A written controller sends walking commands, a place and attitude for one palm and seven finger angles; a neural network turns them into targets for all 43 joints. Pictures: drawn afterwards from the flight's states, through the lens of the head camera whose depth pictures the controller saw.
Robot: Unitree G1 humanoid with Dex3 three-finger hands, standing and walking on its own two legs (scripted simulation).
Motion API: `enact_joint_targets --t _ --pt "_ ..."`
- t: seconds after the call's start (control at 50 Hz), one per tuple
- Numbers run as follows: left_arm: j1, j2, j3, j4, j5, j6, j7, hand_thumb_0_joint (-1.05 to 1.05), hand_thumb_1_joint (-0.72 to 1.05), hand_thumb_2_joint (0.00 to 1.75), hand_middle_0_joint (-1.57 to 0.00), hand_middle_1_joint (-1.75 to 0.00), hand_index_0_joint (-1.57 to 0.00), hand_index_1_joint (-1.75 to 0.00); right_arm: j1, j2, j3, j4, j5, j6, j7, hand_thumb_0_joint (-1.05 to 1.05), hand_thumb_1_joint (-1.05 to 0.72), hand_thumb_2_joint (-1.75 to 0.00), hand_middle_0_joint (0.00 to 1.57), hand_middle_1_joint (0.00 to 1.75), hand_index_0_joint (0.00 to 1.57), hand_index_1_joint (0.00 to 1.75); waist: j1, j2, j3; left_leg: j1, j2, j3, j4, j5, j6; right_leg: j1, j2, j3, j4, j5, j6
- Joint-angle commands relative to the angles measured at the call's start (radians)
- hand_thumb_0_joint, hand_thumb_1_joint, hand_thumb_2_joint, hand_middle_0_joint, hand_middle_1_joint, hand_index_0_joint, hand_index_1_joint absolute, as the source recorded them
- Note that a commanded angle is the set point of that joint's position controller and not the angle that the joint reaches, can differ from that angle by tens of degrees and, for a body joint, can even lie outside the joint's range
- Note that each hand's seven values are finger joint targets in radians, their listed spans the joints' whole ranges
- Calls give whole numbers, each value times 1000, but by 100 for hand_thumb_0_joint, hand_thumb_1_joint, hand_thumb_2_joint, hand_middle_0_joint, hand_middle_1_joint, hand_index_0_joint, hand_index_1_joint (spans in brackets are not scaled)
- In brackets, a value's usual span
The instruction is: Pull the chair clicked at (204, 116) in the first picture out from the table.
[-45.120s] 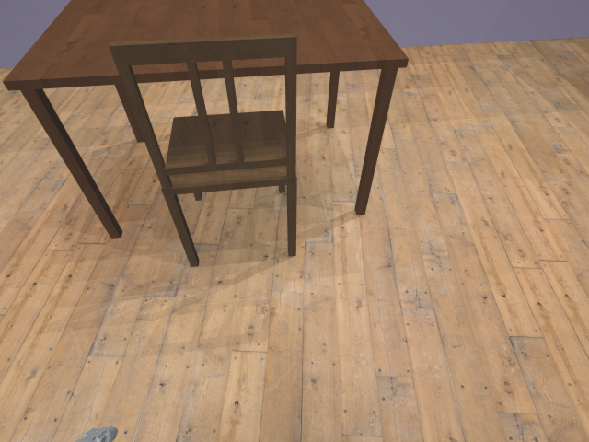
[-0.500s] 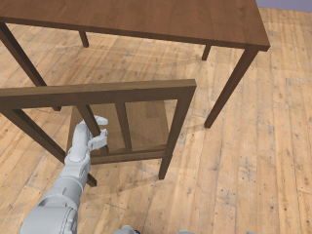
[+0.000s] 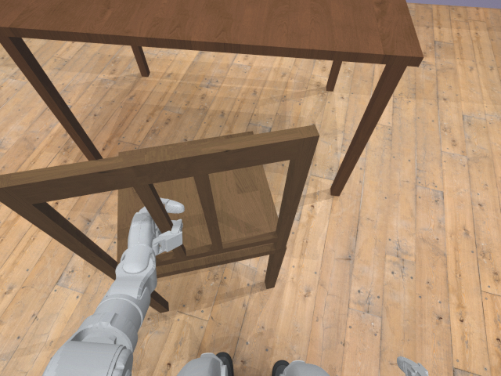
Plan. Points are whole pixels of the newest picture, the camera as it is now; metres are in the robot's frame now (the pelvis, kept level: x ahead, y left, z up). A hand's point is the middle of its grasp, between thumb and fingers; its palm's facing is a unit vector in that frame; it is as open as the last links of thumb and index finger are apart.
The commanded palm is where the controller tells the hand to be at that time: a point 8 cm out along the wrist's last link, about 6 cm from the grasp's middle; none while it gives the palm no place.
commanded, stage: step backward, pulling the chair out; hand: left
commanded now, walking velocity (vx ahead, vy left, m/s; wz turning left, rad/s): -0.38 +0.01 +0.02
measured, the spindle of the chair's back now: (165, 225) +0.38 +0.16 -0.07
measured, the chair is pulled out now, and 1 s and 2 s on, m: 0.33 0.41 0.61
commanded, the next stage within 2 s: none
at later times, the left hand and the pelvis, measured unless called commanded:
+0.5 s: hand (172, 258) +0.31 +0.14 -0.07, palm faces +0.05 -0.98 -0.18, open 5.4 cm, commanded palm +0.31 +0.19 -0.06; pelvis -0.03 +0.01 +0.00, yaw +2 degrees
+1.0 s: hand (171, 276) +0.28 +0.14 -0.07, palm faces +0.03 -0.98 -0.19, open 5.4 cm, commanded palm +0.26 +0.19 -0.06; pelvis -0.09 +0.01 +0.00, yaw +1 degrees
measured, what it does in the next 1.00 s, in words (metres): steps on the spot: left foot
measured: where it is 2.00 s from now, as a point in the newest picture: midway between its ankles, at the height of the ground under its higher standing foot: outside the picture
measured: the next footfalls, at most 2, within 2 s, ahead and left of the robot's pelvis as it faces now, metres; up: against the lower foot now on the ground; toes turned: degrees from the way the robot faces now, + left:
left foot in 0.52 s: +0.01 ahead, +0.13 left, +0.00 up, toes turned +0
left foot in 1.06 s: -0.13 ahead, +0.14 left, +0.00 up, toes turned -1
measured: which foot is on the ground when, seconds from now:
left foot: down 0.00-0.36, up 0.38-0.50, down 0.52-0.88, up 0.90-1.00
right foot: down 0.00-1.00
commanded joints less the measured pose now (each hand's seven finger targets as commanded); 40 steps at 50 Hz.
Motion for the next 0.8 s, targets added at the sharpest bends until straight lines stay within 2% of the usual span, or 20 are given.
enact_joint_targets --t 0.0,0.14,0.16,0.22,0.26,0.28,0.32,0.34,0.38,0.44,0.48,0.5,0.52,0.56,0.6,0.64,0.66,0.72,0.76,0.78 --pt "-309 218 -28 -174 48 -62 14 0 90 90 -50 -145 -50 -145 50 -146 -52 -70 -2 -57 -22 0 -90 -90 20 30 20 30 17 24 -406 223 122 -169 -79 104 1 149 -153 145 -72 132 23" --pt "-337 187 -46 -184 49 -73 9 0 90 90 -50 -145 -50 -145 25 -139 -48 -76 -17 -96 -23 0 -90 -90 20 30 20 30 32 94 -358 169 195 -256 -164 -7 46 118 -91 120 47 -97 2" --pt "-334 214 -26 -186 51 -73 12 0 90 90 -50 -145 -50 -145 25 -149 -52 -74 -17 -98 -25 0 -90 -90 20 30 20 30 34 102 -356 162 198 -265 -168 -34 49 116 -88 122 52 -114 -1" --pt "-335 195 -37 -183 53 -74 10 0 90 90 -50 -145 -50 -145 27 -137 -48 -70 -20 -113 -24 0 -90 -90 20 30 20 30 37 67 -344 125 191 -248 -143 -82 46 138 -99 139 37 -118 -6" --pt "-332 234 -13 -174 55 -77 15 0 90 90 -50 -145 -50 -145 31 -144 -53 -66 -22 -121 -27 0 -90 -90 20 30 20 30 35 21 -330 89 155 -217 -91 -133 29 144 -136 193 -22 -139 -15" --pt "-332 222 -25 -165 56 -80 17 0 90 90 -50 -145 -50 -145 41 -136 -53 -61 -19 -126 -25 0 -90 -90 20 30 20 30 30 -30 -324 94 122 -188 -45 -163 10 125 -172 232 -77 -153 -24" --pt "-330 239 -22 -146 60 -88 27 0 90 90 -50 -145 -50 -145 60 -135 -56 -48 -11 -134 -20 0 -90 -90 20 30 20 30 22 -120 -322 132 33 -117 102 -216 -36 80 -295 367 -225 -169 -54" --pt "-324 237 -27 -131 64 -85 32 0 90 90 -50 -145 -50 -145 66 -131 -55 -29 -10 -135 -16 0 -90 -90 20 30 20 30 25 -136 -341 150 7 -101 179 -198 -54 90 -355 381 -256 -99 -71" --pt "-317 245 -19 -130 71 -76 30 0 90 90 -50 -145 -50 -145 53 -134 -50 -17 -15 -133 -15 0 -90 -90 20 30 20 30 28 -132 -355 132 -4 -128 218 -207 -58 163 -367 321 -210 186 -87" --pt "-324 230 -22 -138 65 -64 19 0 90 90 -50 -145 -50 -145 49 -139 -44 4 -14 -133 -19 0 -90 -90 20 30 20 30 24 -133 -357 121 15 -149 89 -159 -57 245 -342 242 -123 383 -69" --pt "-307 218 -26 -136 66 -56 17 0 90 90 -50 -145 -50 -145 58 -151 -47 9 -19 -127 -28 0 -90 -90 20 30 20 30 27 -77 -361 176 71 -165 -92 123 -39 253 -240 151 -46 397 -5" --pt "-324 188 -48 -156 63 -60 10 0 90 90 -50 -145 -50 -145 56 -157 -55 -5 -20 -120 -28 0 -90 -90 20 30 20 30 33 -53 -377 203 119 -192 -103 262 -18 251 -179 124 -17 379 28" --pt "-337 164 -61 -169 61 -62 2 0 90 90 -50 -145 -50 -145 58 -147 -56 -16 -17 -113 -24 0 -90 -90 20 30 20 30 36 -49 -400 224 151 -206 -104 304 -2 242 -144 114 4 308 39" --pt "-376 142 -72 -210 72 -66 -7 0 90 90 -50 -145 -50 -145 30 -136 -49 -36 -39 -97 -26 0 -90 -90 20 30 20 30 34 95 -432 266 199 -267 -105 467 24 211 -115 92 89 245 27" --pt "-343 138 -58 -202 82 -63 -9 0 90 90 -50 -145 -50 -145 46 -125 -56 -44 -49 -84 -17 0 -90 -90 20 30 20 30 32 113 -435 332 242 -284 -85 625 36 142 -93 93 145 94 17" --pt "-345 131 -49 -218 88 -67 -12 0 90 90 -50 -145 -50 -145 39 -112 -59 -56 -63 -79 -3 0 -90 -90 20 30 20 30 33 142 -399 336 273 -301 -79 660 54 112 -82 94 160 -56 8" --pt "-328 146 -35 -218 91 -69 -12 0 90 90 -50 -145 -50 -145 45 -114 -60 -58 -67 -79 1 0 -90 -90 20 30 20 30 33 130 -389 346 279 -313 -65 690 64 110 -76 97 142 -50 6" --pt "-330 131 -45 -231 108 -83 -15 0 90 90 -50 -145 -50 -145 65 -113 -62 -51 -69 -82 19 0 -90 -90 20 30 20 30 14 126 -405 382 256 -265 6 786 37 161 -88 102 58 165 1" --pt "-296 199 15 -239 104 -85 -13 0 90 90 -50 -145 -50 -145 51 -119 -73 -62 -63 -77 15 0 -90 -90 20 30 20 30 20 100 -438 300 238 -242 15 648 15 248 -99 114 51 274 -8" --pt "-278 194 14 -241 98 -85 -13 0 90 90 -50 -145 -50 -145 47 -110 -73 -70 -58 -75 14 0 -90 -90 20 30 20 30 19 86 -450 246 218 -222 26 533 -1 289 -121 130 40 377 -15"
